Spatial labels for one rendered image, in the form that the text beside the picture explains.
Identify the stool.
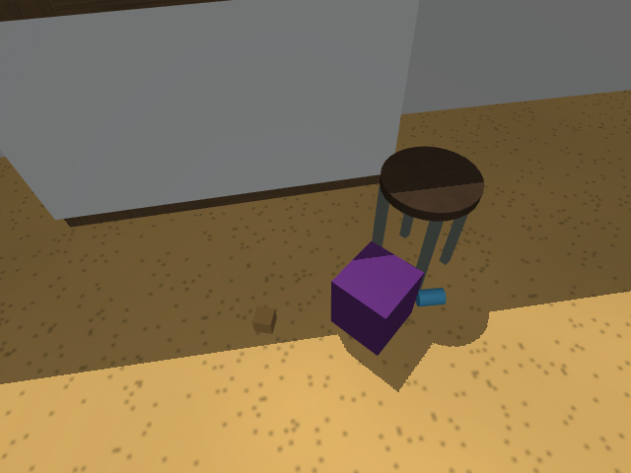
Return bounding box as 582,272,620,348
372,147,484,290

